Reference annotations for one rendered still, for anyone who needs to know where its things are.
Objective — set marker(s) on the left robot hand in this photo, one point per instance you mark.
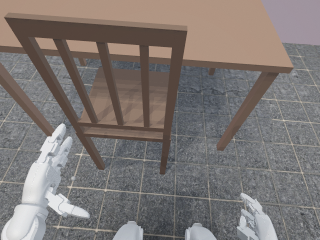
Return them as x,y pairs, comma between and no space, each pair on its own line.
45,171

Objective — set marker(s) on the table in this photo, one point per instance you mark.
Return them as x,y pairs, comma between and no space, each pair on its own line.
222,34

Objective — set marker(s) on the right robot hand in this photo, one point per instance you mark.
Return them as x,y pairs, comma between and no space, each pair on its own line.
260,225

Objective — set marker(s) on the chair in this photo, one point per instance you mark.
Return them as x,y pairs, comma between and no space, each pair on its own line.
122,104

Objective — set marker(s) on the left robot forearm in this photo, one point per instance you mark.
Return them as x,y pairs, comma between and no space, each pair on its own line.
27,223

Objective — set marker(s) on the robot left thigh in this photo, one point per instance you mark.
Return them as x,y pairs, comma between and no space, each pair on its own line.
129,232

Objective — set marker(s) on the robot right shin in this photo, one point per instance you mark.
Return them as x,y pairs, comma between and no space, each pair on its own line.
197,224

